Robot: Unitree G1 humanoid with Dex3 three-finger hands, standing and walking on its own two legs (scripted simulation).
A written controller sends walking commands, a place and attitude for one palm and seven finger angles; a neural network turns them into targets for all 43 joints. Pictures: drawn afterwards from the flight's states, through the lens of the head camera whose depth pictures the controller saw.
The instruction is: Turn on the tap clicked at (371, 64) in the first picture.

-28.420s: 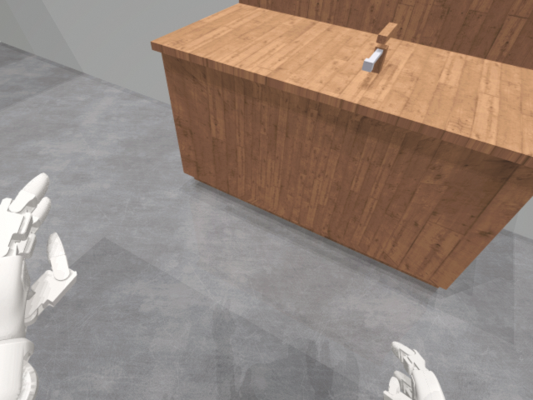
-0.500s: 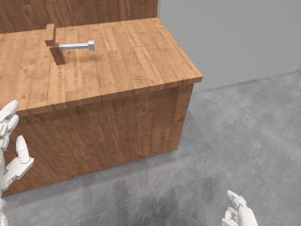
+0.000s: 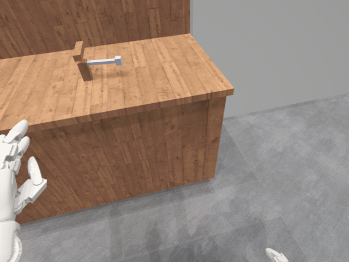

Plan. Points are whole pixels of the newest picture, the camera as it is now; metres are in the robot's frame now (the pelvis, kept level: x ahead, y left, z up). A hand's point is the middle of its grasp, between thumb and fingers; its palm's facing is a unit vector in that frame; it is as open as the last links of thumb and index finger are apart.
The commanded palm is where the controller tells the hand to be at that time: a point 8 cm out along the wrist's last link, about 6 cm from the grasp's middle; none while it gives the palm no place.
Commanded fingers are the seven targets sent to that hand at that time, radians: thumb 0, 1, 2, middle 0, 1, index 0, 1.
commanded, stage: stop stepping back and stand still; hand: left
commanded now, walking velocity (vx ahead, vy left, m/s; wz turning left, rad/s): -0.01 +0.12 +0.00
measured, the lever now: (118, 60) +0.84 +0.28 +0.08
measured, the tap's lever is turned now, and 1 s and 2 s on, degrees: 81 81 81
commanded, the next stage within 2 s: stand and check the lever's angle in 0.20 s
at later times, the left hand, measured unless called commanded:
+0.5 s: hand (41, 175) +0.23 +0.25 +0.17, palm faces +0.38 -0.84 -0.38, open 7.4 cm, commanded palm +0.18 +0.29 +0.19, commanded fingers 0.00 0.90 0.90 -0.20 -0.30 -0.20 -0.30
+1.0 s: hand (20, 168) +0.24 +0.30 +0.17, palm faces +0.39 -0.85 -0.35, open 7.4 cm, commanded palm +0.19 +0.33 +0.19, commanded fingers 0.00 0.90 0.90 -0.20 -0.30 -0.20 -0.30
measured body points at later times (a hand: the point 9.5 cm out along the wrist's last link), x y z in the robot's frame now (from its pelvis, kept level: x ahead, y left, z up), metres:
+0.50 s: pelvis +0.01 +0.02 +0.01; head +0.02 +0.01 +0.46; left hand +0.20 +0.30 +0.19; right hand +0.19 -0.23 -0.07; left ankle +0.03 +0.14 -0.72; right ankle +0.04 -0.06 -0.72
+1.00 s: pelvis +0.02 +0.06 +0.02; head +0.03 +0.07 +0.47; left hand +0.21 +0.34 +0.19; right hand +0.20 -0.18 -0.06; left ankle +0.03 +0.14 -0.72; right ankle +0.04 -0.06 -0.72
